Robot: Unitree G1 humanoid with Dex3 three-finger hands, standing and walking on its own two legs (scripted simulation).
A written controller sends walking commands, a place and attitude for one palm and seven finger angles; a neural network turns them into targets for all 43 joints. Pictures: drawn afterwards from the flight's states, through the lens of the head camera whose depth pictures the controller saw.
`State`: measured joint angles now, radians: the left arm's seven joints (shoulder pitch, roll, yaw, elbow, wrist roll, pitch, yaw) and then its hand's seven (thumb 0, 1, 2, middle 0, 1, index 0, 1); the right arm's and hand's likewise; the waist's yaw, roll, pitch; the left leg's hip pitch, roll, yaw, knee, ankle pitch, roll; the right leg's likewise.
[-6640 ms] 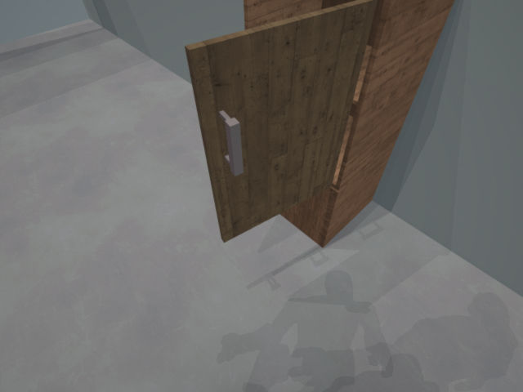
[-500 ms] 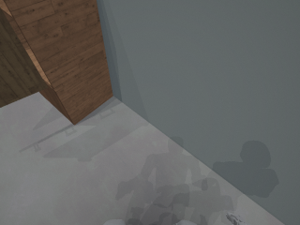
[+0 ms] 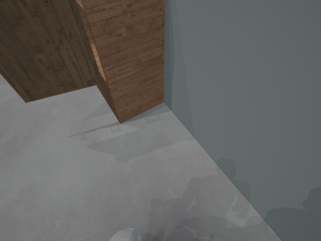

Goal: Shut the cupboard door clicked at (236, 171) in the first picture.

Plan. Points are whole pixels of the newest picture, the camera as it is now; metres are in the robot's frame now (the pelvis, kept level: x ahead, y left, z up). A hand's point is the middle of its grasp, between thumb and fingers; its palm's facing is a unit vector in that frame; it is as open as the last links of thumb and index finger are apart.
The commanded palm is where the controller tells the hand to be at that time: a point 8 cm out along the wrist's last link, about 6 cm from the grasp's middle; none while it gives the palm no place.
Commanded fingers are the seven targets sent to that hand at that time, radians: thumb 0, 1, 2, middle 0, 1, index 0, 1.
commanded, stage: turn to face it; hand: left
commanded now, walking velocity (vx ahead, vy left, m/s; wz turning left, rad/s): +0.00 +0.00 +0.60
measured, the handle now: out of the picture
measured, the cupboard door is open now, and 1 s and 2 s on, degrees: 78 78 78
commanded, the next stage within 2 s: take the last steps up to it in 0.56 s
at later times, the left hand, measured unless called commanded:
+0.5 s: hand out of the picture +0.06 +0.21 -0.16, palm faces +0.27 -0.92 -0.29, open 7.4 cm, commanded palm none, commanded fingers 0.00 0.90 0.90 -0.20 -0.30 -0.20 -0.30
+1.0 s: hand out of the picture +0.04 +0.21 -0.17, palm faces +0.45 -0.86 -0.24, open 7.4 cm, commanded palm none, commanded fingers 0.00 0.90 0.90 -0.20 -0.30 -0.20 -0.30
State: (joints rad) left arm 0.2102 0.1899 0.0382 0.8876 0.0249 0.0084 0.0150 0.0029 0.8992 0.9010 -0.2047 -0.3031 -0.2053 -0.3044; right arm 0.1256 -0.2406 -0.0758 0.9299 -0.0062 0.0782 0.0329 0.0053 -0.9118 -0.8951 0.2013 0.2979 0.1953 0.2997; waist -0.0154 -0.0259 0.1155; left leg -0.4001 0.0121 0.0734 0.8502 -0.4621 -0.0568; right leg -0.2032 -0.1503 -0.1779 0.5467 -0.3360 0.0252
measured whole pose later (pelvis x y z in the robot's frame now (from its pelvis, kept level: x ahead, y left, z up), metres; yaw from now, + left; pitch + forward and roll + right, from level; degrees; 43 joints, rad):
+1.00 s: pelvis +0.07 +0.00 -0.01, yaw +25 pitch +0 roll +1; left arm 0.21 0.21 0.06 0.96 0.02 -0.02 -0.02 0.01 0.90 0.90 -0.20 -0.30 -0.20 -0.30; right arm 0.28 -0.19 -0.04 1.01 -0.02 0.02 0.00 0.00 -0.91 -0.89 0.21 0.30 0.20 0.30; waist 0.01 0.01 0.05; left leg -0.28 -0.02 -0.02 0.67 -0.43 0.02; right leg -0.28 -0.07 -0.09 0.59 -0.34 0.00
